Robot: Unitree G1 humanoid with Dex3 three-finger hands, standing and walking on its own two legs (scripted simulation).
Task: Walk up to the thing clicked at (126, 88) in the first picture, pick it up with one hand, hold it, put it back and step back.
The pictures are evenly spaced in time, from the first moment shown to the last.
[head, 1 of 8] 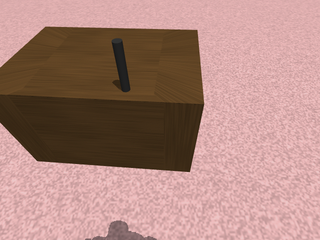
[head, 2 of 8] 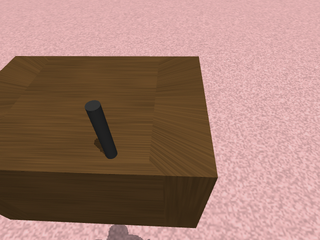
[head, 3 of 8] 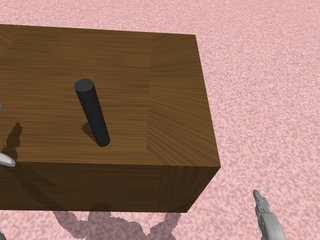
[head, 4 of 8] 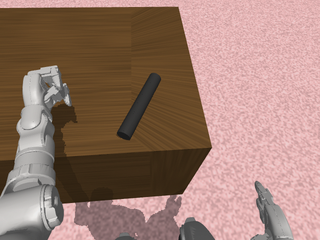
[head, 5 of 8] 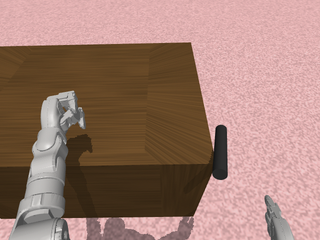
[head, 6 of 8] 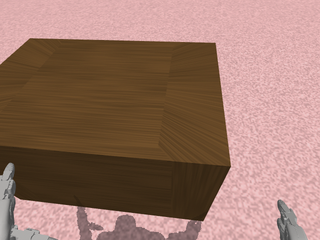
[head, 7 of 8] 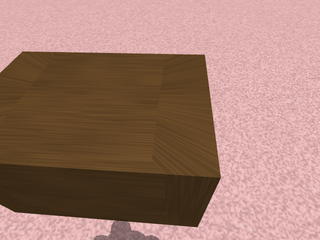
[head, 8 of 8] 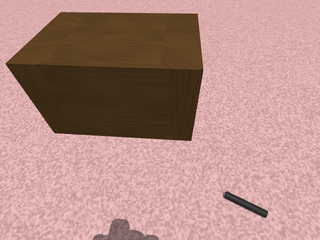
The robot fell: no
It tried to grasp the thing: yes
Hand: left
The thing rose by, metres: 0.00
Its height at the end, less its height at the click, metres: -0.75
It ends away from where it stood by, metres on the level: 0.87
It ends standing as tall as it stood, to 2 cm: no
